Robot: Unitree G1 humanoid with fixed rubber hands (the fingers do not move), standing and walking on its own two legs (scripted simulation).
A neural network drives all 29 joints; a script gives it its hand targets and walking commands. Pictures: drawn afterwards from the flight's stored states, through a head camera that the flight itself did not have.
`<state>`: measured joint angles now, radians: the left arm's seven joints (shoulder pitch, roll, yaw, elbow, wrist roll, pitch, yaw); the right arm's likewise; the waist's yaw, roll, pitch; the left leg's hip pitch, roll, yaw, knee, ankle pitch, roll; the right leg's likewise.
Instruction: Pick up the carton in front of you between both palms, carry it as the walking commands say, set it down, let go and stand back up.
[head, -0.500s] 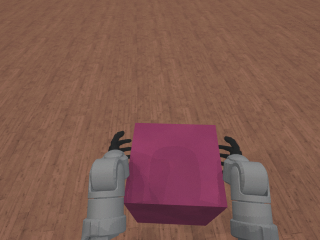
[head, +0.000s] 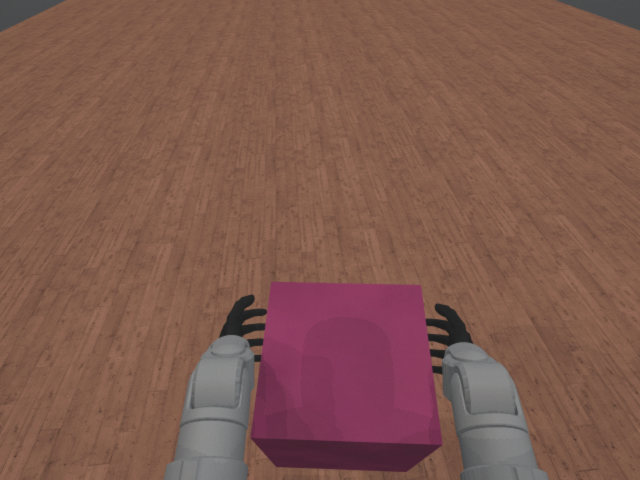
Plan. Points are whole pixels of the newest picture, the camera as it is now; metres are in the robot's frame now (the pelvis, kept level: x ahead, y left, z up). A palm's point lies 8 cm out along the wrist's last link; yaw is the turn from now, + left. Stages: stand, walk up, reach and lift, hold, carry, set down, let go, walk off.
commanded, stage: carry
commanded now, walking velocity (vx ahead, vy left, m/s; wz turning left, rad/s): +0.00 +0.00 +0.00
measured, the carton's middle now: (343, 383) +0.30 +0.00 -0.07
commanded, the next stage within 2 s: hold in 0.48 s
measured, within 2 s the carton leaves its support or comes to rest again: neither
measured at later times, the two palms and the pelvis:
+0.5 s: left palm (235, 359) +0.27 +0.14 +0.04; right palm (469, 368) +0.26 -0.15 +0.04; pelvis -0.02 -0.01 +0.00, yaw +0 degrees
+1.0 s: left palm (248, 353) +0.27 +0.13 +0.05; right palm (493, 391) +0.23 -0.17 +0.05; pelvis -0.03 +0.01 +0.01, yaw -8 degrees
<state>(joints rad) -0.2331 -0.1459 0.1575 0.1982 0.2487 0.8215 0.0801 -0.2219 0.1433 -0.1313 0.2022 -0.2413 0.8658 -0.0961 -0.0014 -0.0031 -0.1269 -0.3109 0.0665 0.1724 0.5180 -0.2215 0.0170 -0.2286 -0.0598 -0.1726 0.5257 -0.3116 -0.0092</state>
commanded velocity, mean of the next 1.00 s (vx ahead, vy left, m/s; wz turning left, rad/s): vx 0.00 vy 0.00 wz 0.00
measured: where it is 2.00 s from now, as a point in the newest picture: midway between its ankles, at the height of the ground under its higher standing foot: outside the picture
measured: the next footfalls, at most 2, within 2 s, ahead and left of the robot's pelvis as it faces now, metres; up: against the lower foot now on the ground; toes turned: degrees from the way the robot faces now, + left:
none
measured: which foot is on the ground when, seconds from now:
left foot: down 0.00-1.00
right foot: down 0.00-1.00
